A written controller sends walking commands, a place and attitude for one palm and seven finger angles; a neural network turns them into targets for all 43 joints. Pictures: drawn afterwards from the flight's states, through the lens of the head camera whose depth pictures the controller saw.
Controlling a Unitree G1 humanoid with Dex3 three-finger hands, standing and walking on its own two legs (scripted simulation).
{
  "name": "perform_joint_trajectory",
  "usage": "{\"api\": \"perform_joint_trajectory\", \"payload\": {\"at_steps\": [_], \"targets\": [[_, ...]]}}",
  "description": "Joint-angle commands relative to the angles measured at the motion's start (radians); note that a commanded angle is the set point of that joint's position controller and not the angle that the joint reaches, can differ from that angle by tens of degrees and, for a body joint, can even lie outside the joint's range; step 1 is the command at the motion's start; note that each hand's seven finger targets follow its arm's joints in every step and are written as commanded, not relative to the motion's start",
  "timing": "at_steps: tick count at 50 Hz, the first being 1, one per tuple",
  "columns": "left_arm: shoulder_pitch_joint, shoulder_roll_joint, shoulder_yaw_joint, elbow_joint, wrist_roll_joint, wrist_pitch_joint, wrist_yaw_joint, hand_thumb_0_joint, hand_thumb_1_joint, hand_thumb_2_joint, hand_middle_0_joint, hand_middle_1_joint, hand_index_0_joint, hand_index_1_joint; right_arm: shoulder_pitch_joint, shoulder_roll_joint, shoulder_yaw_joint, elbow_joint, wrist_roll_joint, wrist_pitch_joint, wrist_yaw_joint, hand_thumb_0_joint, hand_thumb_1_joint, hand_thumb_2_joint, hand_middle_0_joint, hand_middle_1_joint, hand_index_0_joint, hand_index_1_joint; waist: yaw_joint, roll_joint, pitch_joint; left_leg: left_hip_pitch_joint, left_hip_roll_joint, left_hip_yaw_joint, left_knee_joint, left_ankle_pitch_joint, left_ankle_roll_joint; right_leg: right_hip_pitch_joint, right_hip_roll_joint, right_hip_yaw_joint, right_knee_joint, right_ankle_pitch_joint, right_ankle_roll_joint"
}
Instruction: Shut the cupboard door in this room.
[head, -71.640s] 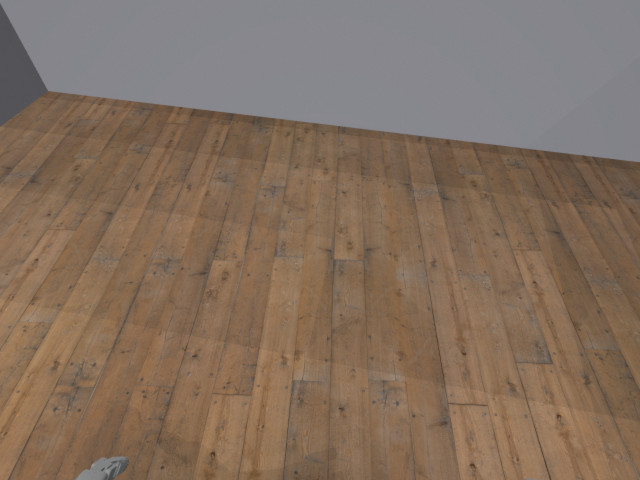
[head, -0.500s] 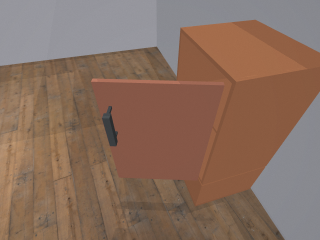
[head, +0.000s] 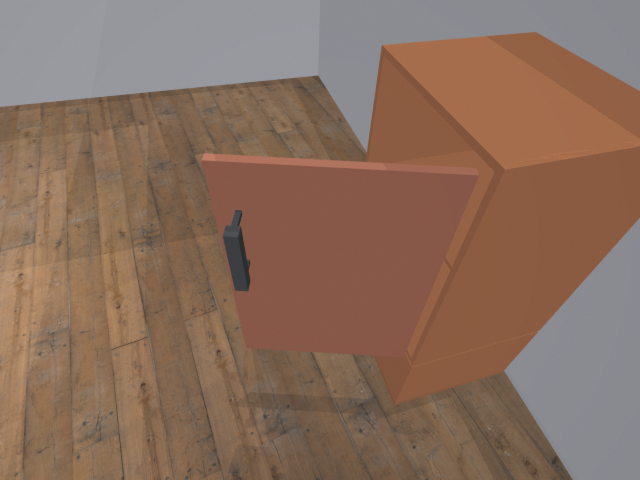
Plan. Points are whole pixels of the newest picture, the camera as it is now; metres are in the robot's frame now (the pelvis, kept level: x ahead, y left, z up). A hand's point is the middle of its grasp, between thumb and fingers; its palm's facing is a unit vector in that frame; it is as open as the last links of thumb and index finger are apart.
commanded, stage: come to a stop and stand still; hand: left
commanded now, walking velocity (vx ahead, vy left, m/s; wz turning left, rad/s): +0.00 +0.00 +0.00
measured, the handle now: (240, 251) +0.48 +0.17 -0.04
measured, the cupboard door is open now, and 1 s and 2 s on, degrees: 71 71 71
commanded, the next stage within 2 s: look again from close up in 0.04 s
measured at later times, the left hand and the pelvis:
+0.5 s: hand out of the picture +0.02 +0.16 -0.17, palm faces +0.01 -0.98 -0.19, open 7.3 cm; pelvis +0.02 -0.01 +0.00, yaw +0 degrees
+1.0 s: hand (223, 415) +0.20 +0.14 -0.02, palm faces +0.01 -1.00 +0.00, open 6.7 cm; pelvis -0.01 -0.03 -0.07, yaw +2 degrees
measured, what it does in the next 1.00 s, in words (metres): lowers itself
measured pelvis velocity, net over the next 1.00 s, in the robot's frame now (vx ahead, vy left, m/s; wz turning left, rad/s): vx -0.01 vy -0.03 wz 0.04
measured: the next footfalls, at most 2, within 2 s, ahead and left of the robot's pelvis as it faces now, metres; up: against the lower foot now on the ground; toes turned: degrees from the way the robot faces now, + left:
none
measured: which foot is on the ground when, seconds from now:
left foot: down 0.00-1.00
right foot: down 0.00-1.00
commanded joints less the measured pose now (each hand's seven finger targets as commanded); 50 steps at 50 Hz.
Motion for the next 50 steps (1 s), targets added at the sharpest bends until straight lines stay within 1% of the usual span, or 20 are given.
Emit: {"api": "perform_joint_trajectory", "payload": {"at_steps": [1,5,9,34,35,36,37,38,39,40,41,42,43,44,45,46,47,48,49,50], "targets": [[0.054,0.080,0.010,-0.023,-0.007,-0.018,0.008,0.000,0.900,0.900,-0.200,-0.300,-0.200,-0.300,0.034,-0.112,-0.016,-0.027,-0.003,-0.020,-0.008,0.000,-0.900,-0.900,0.200,0.300,0.200,0.300,-0.008,0.018,0.049,-0.057,0.142,-0.155,-0.158,-0.083,-0.015,-0.004,-0.058,0.066,-0.068,0.012,-0.060],[0.049,0.083,0.008,-0.015,-0.009,-0.022,0.010,0.000,0.900,0.900,-0.200,-0.300,-0.200,-0.300,0.026,-0.111,-0.010,-0.015,0.000,-0.025,-0.011,0.000,-0.900,-0.900,0.200,0.300,0.200,0.300,-0.009,0.002,0.016,-0.011,0.140,-0.131,-0.124,0.055,-0.017,0.016,-0.066,0.069,-0.067,0.084,-0.058],[0.044,0.090,0.007,-0.010,-0.010,-0.023,0.012,0.000,0.900,0.900,-0.200,-0.300,-0.200,-0.300,0.013,-0.111,-0.008,-0.002,0.002,-0.024,-0.012,0.000,-0.900,-0.900,0.200,0.300,0.200,0.300,-0.008,-0.003,0.008,0.013,0.140,-0.118,-0.106,0.108,-0.019,0.024,-0.071,0.075,-0.073,0.116,-0.057],[0.028,0.101,0.004,-0.004,-0.012,-0.020,0.013,0.000,0.900,0.900,-0.200,-0.300,-0.200,-0.300,0.010,-0.106,-0.002,0.036,0.001,-0.016,-0.010,0.000,-0.900,-0.900,0.200,0.300,0.200,0.300,-0.006,0.000,0.038,0.009,0.140,-0.110,-0.127,0.043,-0.028,0.016,-0.066,0.086,-0.102,0.059,-0.059],[0.081,0.137,0.008,0.045,0.004,-0.039,0.048,0.000,0.900,0.900,-0.200,-0.300,-0.200,-0.300,-0.077,-0.145,-0.001,-0.038,0.001,-0.030,-0.003,0.000,-0.900,-0.900,0.200,0.300,0.200,0.300,0.023,0.013,0.042,-0.032,0.160,-0.072,0.075,0.195,-0.052,0.009,-0.115,0.083,-0.055,0.368,-0.045],[-0.807,0.687,0.409,-1.595,-0.140,-0.292,0.036,0.000,0.900,0.900,-0.200,-0.300,-0.200,-0.300,0.018,-0.372,-0.054,-0.385,0.004,-0.205,-0.109,0.000,-0.900,-0.900,0.200,0.300,0.200,0.300,-0.166,0.029,-0.385,0.218,0.103,-0.113,0.010,0.269,-0.021,0.057,0.000,-0.004,0.080,0.245,-0.027],[-0.175,0.213,0.037,-1.338,-0.154,-0.218,0.035,0.000,0.900,0.900,-0.218,-0.320,-0.218,-0.320,-0.095,-0.209,-0.003,-0.369,0.044,-0.268,-0.103,0.000,-0.900,-0.900,0.200,0.300,0.200,0.300,-0.027,0.357,-0.535,0.272,0.075,-0.035,0.026,0.380,-0.049,-0.005,0.062,-0.081,0.090,0.085,-0.057],[0.081,0.017,-0.033,-1.194,-0.207,-0.072,0.049,0.000,0.900,0.900,-0.237,-0.340,-0.237,-0.340,-0.113,-0.206,0.005,-0.364,0.041,-0.314,-0.084,0.000,-0.900,-0.900,0.200,0.300,0.200,0.300,-0.017,0.317,-0.370,0.160,0.105,-0.085,-0.005,0.340,-0.098,-0.038,0.058,-0.125,0.142,-0.037,-0.052],[-0.014,0.005,-0.042,-1.063,-0.188,-0.063,0.061,0.000,0.900,0.900,-0.255,-0.360,-0.255,-0.360,-0.103,-0.203,0.005,-0.335,0.057,-0.335,-0.069,0.000,-0.900,-0.900,0.200,0.300,0.200,0.300,-0.079,0.121,-0.052,-0.047,0.091,-0.126,-0.006,0.093,-0.084,-0.183,0.049,-0.132,0.149,-0.098,-0.037],[-0.094,0.002,-0.036,-1.076,-0.197,-0.121,0.051,0.000,0.900,0.900,-0.273,-0.380,-0.273,-0.380,-0.099,-0.237,-0.021,-0.384,0.046,-0.353,-0.052,0.000,-0.900,-0.900,0.200,0.300,0.200,0.300,-0.097,0.063,0.062,-0.165,0.070,-0.156,0.027,-0.117,-0.072,-0.240,0.034,-0.135,0.119,-0.119,-0.038],[-0.051,0.021,0.001,-0.964,-0.190,-0.179,0.035,0.000,0.900,0.900,-0.292,-0.400,-0.292,-0.400,-0.097,-0.245,-0.034,-0.410,0.031,-0.365,-0.042,0.000,-0.900,-0.900,0.200,0.300,0.200,0.300,-0.098,-0.031,0.096,-0.264,0.053,-0.164,0.084,-0.228,-0.065,-0.324,0.028,-0.140,0.135,-0.189,-0.039],[0.024,0.011,0.031,-0.879,-0.201,-0.254,0.005,0.000,0.900,0.900,-0.310,-0.420,-0.310,-0.420,-0.106,-0.246,-0.046,-0.438,0.019,-0.372,-0.028,0.000,-0.900,-0.900,0.200,0.300,0.200,0.300,-0.073,-0.140,0.072,-0.350,0.041,-0.158,0.162,-0.268,-0.067,-0.397,0.028,-0.148,0.189,-0.275,-0.041],[0.119,0.003,0.048,-0.823,-0.218,-0.335,-0.048,0.000,0.900,0.900,-0.328,-0.440,-0.328,-0.440,-0.121,-0.239,-0.058,-0.482,0.020,-0.380,-0.009,0.000,-0.900,-0.900,0.200,0.300,0.200,0.300,-0.024,-0.130,0.013,-0.392,0.020,-0.126,0.236,-0.243,-0.078,-0.416,0.024,-0.137,0.240,-0.313,-0.052],[0.199,-0.020,0.050,-0.804,-0.242,-0.423,-0.108,0.000,0.900,0.900,-0.347,-0.460,-0.347,-0.460,-0.129,-0.226,-0.064,-0.519,0.009,-0.386,0.008,0.000,-0.900,-0.900,0.200,0.300,0.200,0.300,0.009,-0.202,-0.056,-0.447,0.015,-0.107,0.311,-0.229,-0.082,-0.457,0.022,-0.131,0.301,-0.358,-0.055],[0.249,-0.004,0.083,-0.804,-0.266,-0.515,-0.174,0.000,0.900,0.900,-0.365,-0.480,-0.365,-0.480,-0.137,-0.227,-0.075,-0.550,0.005,-0.383,0.023,0.000,-0.900,-0.900,0.200,0.300,0.200,0.300,0.034,-0.239,-0.110,-0.512,0.008,-0.087,0.387,-0.223,-0.085,-0.487,0.018,-0.108,0.353,-0.390,-0.059],[0.273,0.015,0.096,-0.816,-0.285,-0.601,-0.246,0.000,0.900,0.900,-0.383,-0.500,-0.383,-0.500,-0.150,-0.234,-0.080,-0.583,0.000,-0.374,0.036,0.000,-0.900,-0.900,0.200,0.300,0.200,0.300,0.046,-0.220,-0.132,-0.578,0.001,-0.074,0.451,-0.223,-0.087,-0.505,0.012,-0.079,0.398,-0.398,-0.067],[0.251,0.066,0.129,-0.830,-0.290,-0.682,-0.315,0.000,0.900,0.900,-0.402,-0.520,-0.402,-0.520,-0.164,-0.241,-0.089,-0.609,0.001,-0.366,0.045,0.000,-0.900,-0.900,0.200,0.300,0.200,0.300,0.042,-0.195,-0.160,-0.639,-0.003,-0.067,0.519,-0.226,-0.085,-0.530,0.005,-0.042,0.446,-0.400,-0.072],[0.272,0.135,0.193,-0.813,-0.282,-0.714,-0.356,0.000,0.900,0.900,-0.420,-0.540,-0.420,-0.540,-0.161,-0.243,-0.099,-0.638,0.007,-0.353,0.054,0.000,-0.900,-0.900,0.200,0.300,0.200,0.300,0.063,-0.097,-0.180,-0.676,-0.004,-0.067,0.557,-0.216,-0.080,-0.544,0.004,-0.019,0.501,-0.384,-0.085],[0.254,0.156,0.196,-0.884,-0.286,-0.707,-0.377,0.000,0.900,0.900,-0.438,-0.560,-0.438,-0.560,-0.192,-0.250,-0.097,-0.693,0.011,-0.342,0.055,0.000,-0.900,-0.900,0.200,0.300,0.200,0.300,0.081,-0.033,-0.234,-0.696,-0.009,-0.057,0.569,-0.227,-0.070,-0.551,0.005,-0.014,0.541,-0.382,-0.083],[0.247,0.175,0.212,-0.935,-0.297,-0.668,-0.382,0.000,0.900,0.900,-0.457,-0.580,-0.457,-0.580,-0.207,-0.249,-0.096,-0.730,0.020,-0.325,0.050,0.000,-0.900,-0.900,0.200,0.300,0.200,0.300,0.086,-0.015,-0.260,-0.707,-0.009,-0.052,0.569,-0.250,-0.062,-0.553,0.009,-0.003,0.549,-0.398,-0.080]]}}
